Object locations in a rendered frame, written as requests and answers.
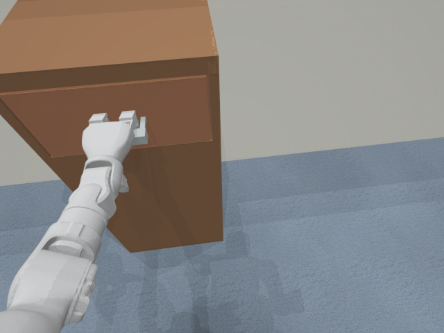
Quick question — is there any robot left upper arm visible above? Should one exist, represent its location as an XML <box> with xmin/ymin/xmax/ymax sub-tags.
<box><xmin>0</xmin><ymin>249</ymin><xmax>98</xmax><ymax>333</ymax></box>

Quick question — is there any robot left forearm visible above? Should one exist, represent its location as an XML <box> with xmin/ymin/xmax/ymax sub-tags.
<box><xmin>7</xmin><ymin>156</ymin><xmax>123</xmax><ymax>309</ymax></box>

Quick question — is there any left robot hand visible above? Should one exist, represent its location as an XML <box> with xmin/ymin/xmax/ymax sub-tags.
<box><xmin>82</xmin><ymin>110</ymin><xmax>140</xmax><ymax>193</ymax></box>

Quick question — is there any cabinet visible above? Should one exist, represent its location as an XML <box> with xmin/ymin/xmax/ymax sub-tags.
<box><xmin>0</xmin><ymin>0</ymin><xmax>223</xmax><ymax>253</ymax></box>

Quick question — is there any handle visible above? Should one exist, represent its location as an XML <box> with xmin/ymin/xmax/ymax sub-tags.
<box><xmin>132</xmin><ymin>117</ymin><xmax>148</xmax><ymax>146</ymax></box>

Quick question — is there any drawer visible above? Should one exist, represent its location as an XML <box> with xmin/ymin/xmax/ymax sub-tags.
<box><xmin>0</xmin><ymin>75</ymin><xmax>210</xmax><ymax>156</ymax></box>

